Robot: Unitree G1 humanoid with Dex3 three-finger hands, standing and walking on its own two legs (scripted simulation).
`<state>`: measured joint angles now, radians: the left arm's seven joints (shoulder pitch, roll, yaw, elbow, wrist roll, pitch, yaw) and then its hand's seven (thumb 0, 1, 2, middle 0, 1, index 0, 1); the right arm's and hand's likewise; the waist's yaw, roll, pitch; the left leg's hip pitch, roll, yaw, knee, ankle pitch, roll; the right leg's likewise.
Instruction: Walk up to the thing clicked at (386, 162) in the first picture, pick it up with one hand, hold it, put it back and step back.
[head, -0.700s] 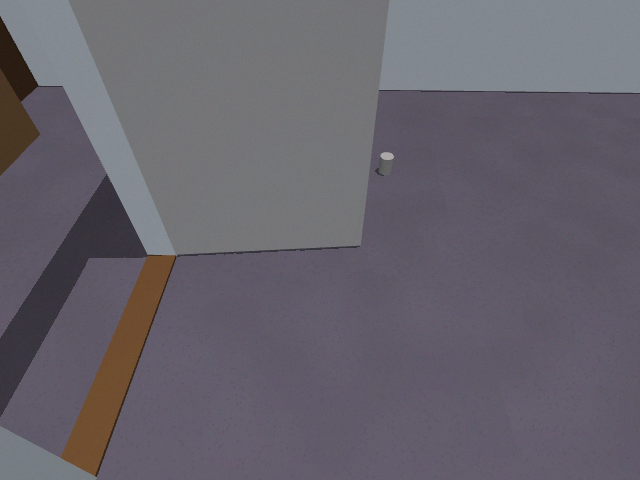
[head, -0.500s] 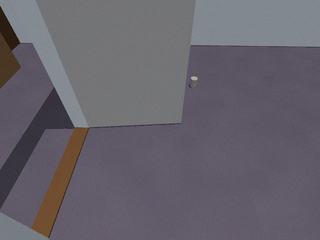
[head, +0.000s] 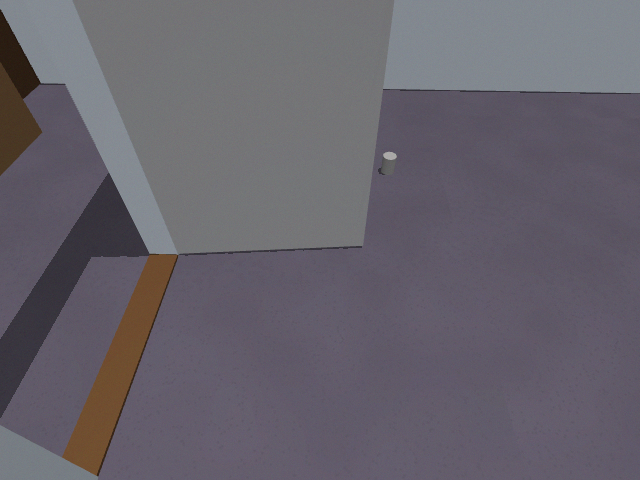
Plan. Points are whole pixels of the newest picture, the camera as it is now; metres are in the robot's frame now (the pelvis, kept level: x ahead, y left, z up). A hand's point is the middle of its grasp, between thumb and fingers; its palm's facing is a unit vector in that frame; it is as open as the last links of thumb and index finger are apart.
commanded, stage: stand
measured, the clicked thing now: (388, 163) +1.67 -0.36 -0.73
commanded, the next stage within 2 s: walk up in 0.42 s
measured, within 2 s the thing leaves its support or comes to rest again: neither
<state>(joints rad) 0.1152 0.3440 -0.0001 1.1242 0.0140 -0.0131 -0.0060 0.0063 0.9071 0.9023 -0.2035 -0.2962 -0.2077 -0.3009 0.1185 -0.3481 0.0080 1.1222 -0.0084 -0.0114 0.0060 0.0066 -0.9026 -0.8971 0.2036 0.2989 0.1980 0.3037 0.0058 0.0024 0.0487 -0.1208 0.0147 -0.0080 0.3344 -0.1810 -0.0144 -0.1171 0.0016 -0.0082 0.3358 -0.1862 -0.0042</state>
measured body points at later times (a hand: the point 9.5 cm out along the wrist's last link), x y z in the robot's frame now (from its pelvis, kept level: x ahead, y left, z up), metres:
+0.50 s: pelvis +0.00 +0.01 -0.01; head +0.02 +0.00 +0.44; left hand +0.08 +0.31 -0.13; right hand +0.08 -0.31 -0.13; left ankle +0.00 +0.13 -0.75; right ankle +0.00 -0.12 -0.75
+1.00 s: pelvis -0.02 +0.08 -0.01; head +0.03 +0.05 +0.43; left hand +0.26 +0.28 -0.11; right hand -0.14 -0.24 -0.11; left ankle +0.01 +0.16 -0.75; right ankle -0.09 -0.05 -0.72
